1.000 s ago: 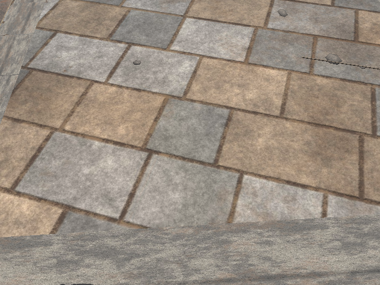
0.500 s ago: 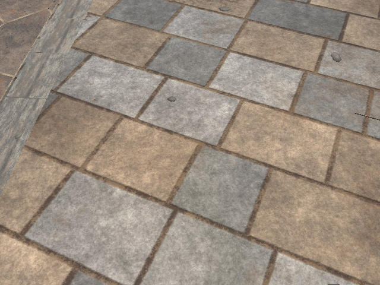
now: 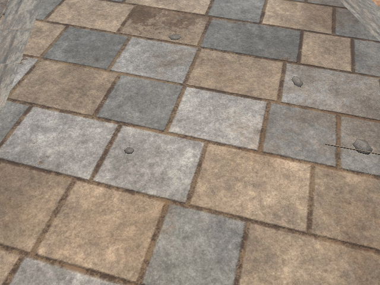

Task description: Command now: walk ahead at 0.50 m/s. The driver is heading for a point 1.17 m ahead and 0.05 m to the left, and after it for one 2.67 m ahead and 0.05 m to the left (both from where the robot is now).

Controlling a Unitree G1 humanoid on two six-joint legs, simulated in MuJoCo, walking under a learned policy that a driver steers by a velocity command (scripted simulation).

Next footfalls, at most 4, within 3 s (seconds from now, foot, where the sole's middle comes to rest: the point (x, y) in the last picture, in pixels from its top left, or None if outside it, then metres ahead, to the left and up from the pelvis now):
0.08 right None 0.23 -0.13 -0.78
0.64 left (154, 269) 0.55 0.11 -0.78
1.20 right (211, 188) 0.87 -0.13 -0.78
1.74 left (151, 135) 1.17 0.11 -0.78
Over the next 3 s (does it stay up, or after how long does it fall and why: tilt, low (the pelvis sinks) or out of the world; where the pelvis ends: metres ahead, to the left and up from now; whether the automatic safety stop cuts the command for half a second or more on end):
stays up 1.57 0.11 0.00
